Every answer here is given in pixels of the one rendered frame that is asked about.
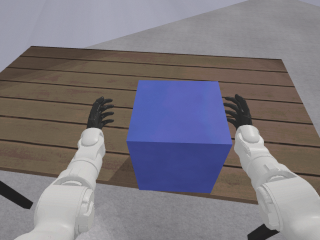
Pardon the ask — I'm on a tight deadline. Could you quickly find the table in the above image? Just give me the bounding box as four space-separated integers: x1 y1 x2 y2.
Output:
0 46 320 240

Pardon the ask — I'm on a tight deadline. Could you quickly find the carton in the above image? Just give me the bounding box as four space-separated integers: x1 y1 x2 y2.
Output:
126 80 233 193

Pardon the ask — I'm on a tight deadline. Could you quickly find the right robot forearm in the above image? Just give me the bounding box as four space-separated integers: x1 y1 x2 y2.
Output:
234 125 320 202

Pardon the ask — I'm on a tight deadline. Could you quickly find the right robot upper arm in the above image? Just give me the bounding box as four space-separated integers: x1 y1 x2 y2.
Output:
256 177 320 240

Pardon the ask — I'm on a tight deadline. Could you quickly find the left robot hand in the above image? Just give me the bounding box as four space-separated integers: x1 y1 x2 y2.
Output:
86 96 114 130

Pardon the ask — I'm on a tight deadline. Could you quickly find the left robot forearm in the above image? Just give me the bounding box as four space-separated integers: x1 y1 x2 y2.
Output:
34 127 106 227

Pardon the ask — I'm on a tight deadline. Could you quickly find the right robot hand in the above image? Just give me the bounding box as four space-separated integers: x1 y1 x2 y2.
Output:
223 94 253 131

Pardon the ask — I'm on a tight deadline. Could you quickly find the left robot upper arm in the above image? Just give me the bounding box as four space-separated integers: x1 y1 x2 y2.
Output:
14 184 95 240

